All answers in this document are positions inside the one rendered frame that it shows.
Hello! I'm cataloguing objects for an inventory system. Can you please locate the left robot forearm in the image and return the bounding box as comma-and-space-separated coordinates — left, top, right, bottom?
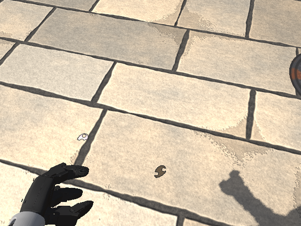
8, 211, 45, 226

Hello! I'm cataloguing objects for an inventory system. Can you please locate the robot left hand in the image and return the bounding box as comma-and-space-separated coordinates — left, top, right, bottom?
20, 162, 94, 226

